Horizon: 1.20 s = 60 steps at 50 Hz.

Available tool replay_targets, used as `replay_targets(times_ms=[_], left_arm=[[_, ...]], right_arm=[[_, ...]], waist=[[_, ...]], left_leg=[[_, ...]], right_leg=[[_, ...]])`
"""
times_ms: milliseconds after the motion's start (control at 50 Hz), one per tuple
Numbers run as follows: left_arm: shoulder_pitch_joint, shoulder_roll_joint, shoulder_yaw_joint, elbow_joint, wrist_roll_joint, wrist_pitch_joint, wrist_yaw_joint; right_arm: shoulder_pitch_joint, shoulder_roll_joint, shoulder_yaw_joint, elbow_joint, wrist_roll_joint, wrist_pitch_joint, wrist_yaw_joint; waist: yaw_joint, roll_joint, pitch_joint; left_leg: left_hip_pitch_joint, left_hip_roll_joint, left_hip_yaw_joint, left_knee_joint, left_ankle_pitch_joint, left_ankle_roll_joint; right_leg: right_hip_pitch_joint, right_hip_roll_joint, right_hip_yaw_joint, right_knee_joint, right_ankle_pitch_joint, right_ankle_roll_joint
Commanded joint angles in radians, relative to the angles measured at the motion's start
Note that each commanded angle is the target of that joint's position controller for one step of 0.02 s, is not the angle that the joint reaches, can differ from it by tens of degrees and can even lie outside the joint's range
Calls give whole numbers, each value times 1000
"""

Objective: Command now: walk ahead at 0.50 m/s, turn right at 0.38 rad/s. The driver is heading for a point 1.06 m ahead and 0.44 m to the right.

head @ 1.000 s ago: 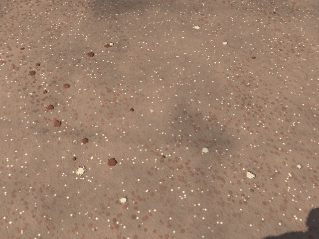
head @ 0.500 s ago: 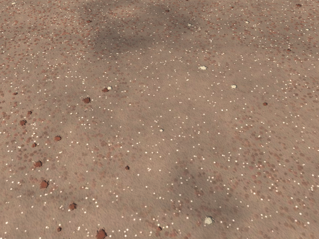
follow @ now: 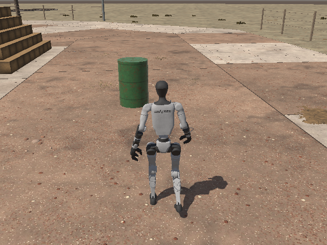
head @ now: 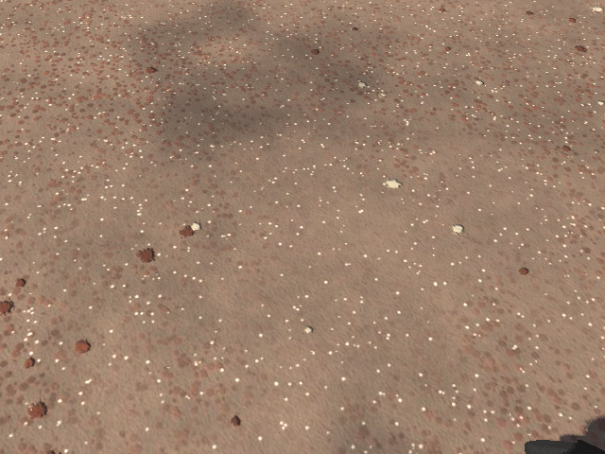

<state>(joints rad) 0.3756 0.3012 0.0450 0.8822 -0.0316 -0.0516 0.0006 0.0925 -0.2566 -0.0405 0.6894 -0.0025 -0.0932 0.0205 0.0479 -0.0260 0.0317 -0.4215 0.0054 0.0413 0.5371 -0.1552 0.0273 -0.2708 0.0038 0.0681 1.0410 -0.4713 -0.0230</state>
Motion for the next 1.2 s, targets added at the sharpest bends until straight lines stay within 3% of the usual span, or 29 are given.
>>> replay_targets(times_ms=[20, 60, 120, 240, 340, 380, 420, 440, 460, 480, 500, 520, 540, 560, 580, 640, 740, 840, 900, 920, 940, 960, 980, 1000, 1020, 1040, 1080, 1140, 1200], left_arm=[[-80, 121, 35, -110, 2, -21, 6], [-42, 80, 36, -100, -2, 3, 3], [-78, 47, 35, -125, 4, 29, 4], [-238, 19, 22, -181, 11, 20, -28], [-361, 28, 20, -252, 11, 22, -53], [-338, 53, 33, -266, 13, 27, -59], [-157, 111, 70, -230, 10, 33, -54], [18, 178, 108, -181, 7, 40, -39], [64, 304, 135, -169, -2, 43, -19], [56, 291, 118, -213, 5, 23, -28], [39, 208, 94, -207, 13, 6, -36], [-5, 179, 85, -205, 14, -6, -35], [-76, 145, 74, -215, 12, -9, -33], [-128, 114, 63, -231, 20, -10, -28], [-149, 104, 58, -245, 29, -9, -23], [-128, 133, 66, -241, 21, -15, -6], [-60, 152, 73, -216, 13, -4, 16], [-5, 144, 75, -188, 5, 7, 22], [-32, 131, 73, -193, 10, 17, 25], [-34, 90, 58, -202, 15, 16, 22], [-8, 30, 35, -220, 35, 16, 20], [125, 0, 25, -253, -6, 6, 19], [102, 112, 43, -218, -15, 7, 23], [-6, 158, 57, -230, -6, 12, 22], [-51, 147, 58, -235, 4, 17, 23], [-84, 133, 60, -246, 13, 17, 19], [-76, 90, 55, -252, 3, 23, 9], [-114, 40, 40, -271, 9, 27, 7], [-179, 27, 28, -287, 17, 16, -3]], right_arm=[[157, -115, -39, 12, -3, -5, -8], [110, -91, -37, 25, -11, -18, -7], [102, -117, -49, 54, -11, -32, -13], [137, -168, -64, 96, -8, -16, -31], [202, -206, -80, 138, 18, 17, -33], [188, -232, -88, 138, 27, 32, -36], [159, -249, -92, 130, 37, 48, -41], [164, -225, -81, 125, 31, 48, -44], [241, -100, -41, 78, -19, 32, -37], [221, -87, -23, 53, -5, -8, -24], [87, -172, -44, 29, 40, -35, -13], [50, -166, -41, 13, 47, -50, -13], [58, -161, -43, 30, 23, -53, -21], [74, -172, -51, 40, 4, -46, -26], [88, -172, -54, 44, -1, -33, -23], [73, -131, -47, 35, -13, -7, -25], [-111, -88, -25, -18, -3, -9, -14], [-166, -134, -36, -46, 12, -28, 6], [-47, -167, -56, -15, 11, -42, 5], [60, -198, -71, 6, -1, -48, -1], [209, -253, -83, 19, -11, -46, -10], [264, -314, -98, 56, -18, -32, -1], [220, -206, -74, 31, 5, -29, 4], [177, -152, -59, 22, 8, -22, -1], [132, -138, -51, 18, -2, -17, -3], [109, -118, -45, 28, -6, -13, -5], [109, -106, -41, 46, -11, -20, -9], [141, -135, -49, 82, -2, -31, -5], [146, -162, -54, 102, 5, -25, -5]], waist=[[-101, 131, -90], [-55, 150, -56], [-38, 108, -12], [-86, 68, 34], [-119, 64, 69], [-85, 91, 34], [29, 102, -76], [111, 61, -167], [44, -204, -237], [38, -191, -406], [85, -75, -304], [56, -51, -193], [7, 10, -126], [-30, -3, -96], [-53, -20, -88], [-63, -10, -68], [4, -52, -20], [17, -71, -14], [-53, -106, -45], [-104, -83, -127], [-149, 54, -278], [-73, 420, -352], [-97, 266, -256], [-121, 174, -143], [-103, 104, -88], [-92, 99, -42], [-70, 140, -32], [-67, 110, -14], [-75, 88, -6]], left_leg=[[427, 299, -372, -302, -92, 159], [315, 260, -246, -363, 4, 150], [272, 268, -130, -408, 120, 166], [321, 242, 67, -425, 201, 142], [483, 289, 126, -362, 292, 117], [525, 294, 156, -256, 568, 95], [495, 263, 196, 21, 821, 61], [341, 220, 210, 270, 699, 20], [-86, 86, 196, 647, -69, -48], [-299, -53, -57, 841, -470, -61], [-402, 6, -130, 861, -386, -34], [-409, 48, -121, 791, -292, -13], [-347, 88, -122, 703, -224, -15], [-269, 113, -126, 631, -179, -22], [-213, 120, -128, 599, -151, -31], [-182, 101, -100, 466, -74, -78], [-123, 34, -93, 96, 217, -103], [-67, 9, -133, -40, 206, -73], [85, -1, -110, -89, 103, -24], [266, 43, -134, -94, 92, 14], [529, 220, -317, -82, 18, 67], [768, 408, -812, -215, -266, 218], [708, 397, -822, -257, -458, 194], [592, 357, -646, -262, -395, 152], [481, 316, -518, -273, -248, 134], [404, 282, -428, -291, -136, 134], [328, 240, -309, -335, -34, 131], [317, 247, -229, -381, 74, 174], [344, 238, -144, -398, 175, 181]], right_leg=[[-436, -108, 38, 158, 124, 2], [-346, -137, 39, 121, 181, 11], [-384, -148, 41, 63, 252, 29], [-384, -131, -27, -253, 510, 26], [-410, -106, -90, -387, 430, -22], [-332, -57, -140, -400, 330, -58], [-80, 31, -195, -438, 289, -111], [202, 51, -150, -485, 335, -151], [548, -204, 303, -517, 307, -293], [692, -348, 778, -713, 95, -431], [635, -328, 675, -769, 112, -360], [503, -290, 539, -766, 181, -322], [359, -245, 427, -763, 289, -287], [248, -210, 348, -777, 389, -270], [182, -189, 317, -799, 438, -266], [87, -158, 235, -825, 562, -272], [23, -94, 176, -818, 425, -204], [110, -142, 292, -724, 341, -178], [133, -134, 339, -606, 406, -146], [93, -78, 298, -458, 430, -114], [-41, 0, 200, -166, 230, -73], [-395, 102, 108, 127, -147, -19], [-498, 19, 140, 245, -92, -5], [-517, -12, 110, 259, 3, -1], [-478, -47, 84, 239, 73, 6], [-461, -74, 83, 192, 118, 8], [-393, -105, 65, 138, 157, 8], [-421, -104, 57, 30, 196, 17], [-431, -105, 35, -148, 326, 23]])
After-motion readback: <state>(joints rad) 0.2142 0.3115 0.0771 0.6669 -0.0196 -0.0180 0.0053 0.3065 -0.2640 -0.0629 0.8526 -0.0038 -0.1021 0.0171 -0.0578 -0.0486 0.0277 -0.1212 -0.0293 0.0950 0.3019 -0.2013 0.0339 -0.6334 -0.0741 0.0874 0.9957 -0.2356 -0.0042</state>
